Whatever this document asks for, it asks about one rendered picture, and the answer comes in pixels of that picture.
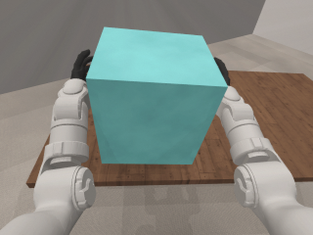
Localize robot right hand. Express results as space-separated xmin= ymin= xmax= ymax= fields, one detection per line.
xmin=213 ymin=57 xmax=231 ymax=86

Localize robot right upper arm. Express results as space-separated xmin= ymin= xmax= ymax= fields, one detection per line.
xmin=234 ymin=161 xmax=313 ymax=235

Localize robot left upper arm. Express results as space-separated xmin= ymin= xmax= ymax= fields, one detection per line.
xmin=0 ymin=165 xmax=97 ymax=235

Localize carton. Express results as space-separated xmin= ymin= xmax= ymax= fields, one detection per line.
xmin=85 ymin=26 xmax=228 ymax=165

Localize right robot forearm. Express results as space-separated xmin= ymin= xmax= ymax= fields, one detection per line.
xmin=216 ymin=85 xmax=297 ymax=197

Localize robot left hand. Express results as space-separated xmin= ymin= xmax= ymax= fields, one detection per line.
xmin=70 ymin=49 xmax=94 ymax=81

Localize table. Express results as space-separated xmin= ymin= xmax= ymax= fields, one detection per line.
xmin=26 ymin=64 xmax=313 ymax=188

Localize left robot forearm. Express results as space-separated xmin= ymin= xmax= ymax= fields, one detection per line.
xmin=33 ymin=78 xmax=91 ymax=206

